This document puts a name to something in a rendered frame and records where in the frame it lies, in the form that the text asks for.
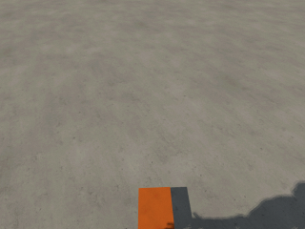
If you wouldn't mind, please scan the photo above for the carton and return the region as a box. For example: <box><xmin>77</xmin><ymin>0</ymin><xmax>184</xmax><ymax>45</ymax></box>
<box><xmin>137</xmin><ymin>187</ymin><xmax>174</xmax><ymax>229</ymax></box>

